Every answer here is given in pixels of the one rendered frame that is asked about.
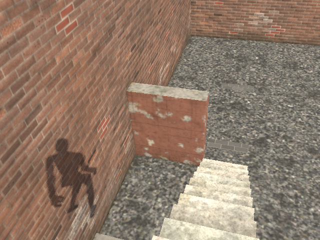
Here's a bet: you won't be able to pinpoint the stairs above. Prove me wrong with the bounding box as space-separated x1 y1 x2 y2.
152 158 260 240

